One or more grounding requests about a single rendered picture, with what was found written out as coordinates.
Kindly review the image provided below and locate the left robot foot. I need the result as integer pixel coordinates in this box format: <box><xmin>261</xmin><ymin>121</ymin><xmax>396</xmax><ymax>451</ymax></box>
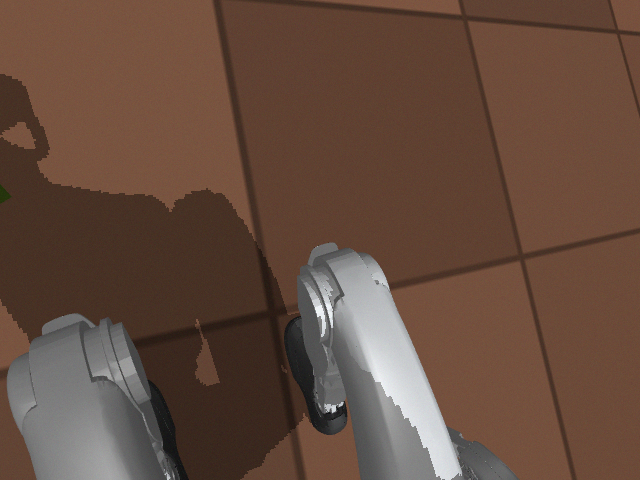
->
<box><xmin>147</xmin><ymin>379</ymin><xmax>189</xmax><ymax>480</ymax></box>

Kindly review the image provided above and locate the cube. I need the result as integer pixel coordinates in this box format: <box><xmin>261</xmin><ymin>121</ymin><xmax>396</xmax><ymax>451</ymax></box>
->
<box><xmin>0</xmin><ymin>185</ymin><xmax>12</xmax><ymax>204</ymax></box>

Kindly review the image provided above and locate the right robot foot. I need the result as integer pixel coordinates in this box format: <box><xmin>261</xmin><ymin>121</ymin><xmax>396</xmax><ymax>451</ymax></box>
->
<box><xmin>284</xmin><ymin>316</ymin><xmax>347</xmax><ymax>435</ymax></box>

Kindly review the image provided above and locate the right robot hand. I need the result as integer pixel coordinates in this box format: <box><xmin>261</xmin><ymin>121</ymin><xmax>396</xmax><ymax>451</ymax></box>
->
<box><xmin>446</xmin><ymin>426</ymin><xmax>519</xmax><ymax>480</ymax></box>

